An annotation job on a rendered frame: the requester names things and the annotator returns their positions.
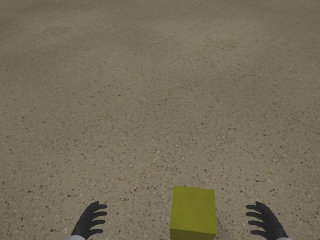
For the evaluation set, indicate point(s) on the carton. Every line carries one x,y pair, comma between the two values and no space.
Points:
193,214

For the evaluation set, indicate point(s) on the robot left hand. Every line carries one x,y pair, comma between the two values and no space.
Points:
85,223

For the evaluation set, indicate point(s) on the robot right hand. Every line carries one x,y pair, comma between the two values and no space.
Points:
273,229

